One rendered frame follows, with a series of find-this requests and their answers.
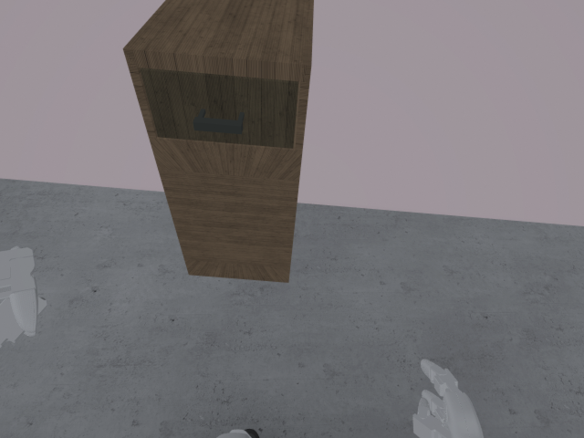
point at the cabinet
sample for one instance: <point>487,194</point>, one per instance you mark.
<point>233,205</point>

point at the left robot hand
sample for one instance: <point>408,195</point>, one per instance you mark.
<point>20,305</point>

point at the handle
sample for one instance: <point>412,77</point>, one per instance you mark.
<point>218,125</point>

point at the right robot hand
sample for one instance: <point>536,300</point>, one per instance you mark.
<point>455,415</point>

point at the drawer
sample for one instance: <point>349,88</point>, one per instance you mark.
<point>176,98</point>

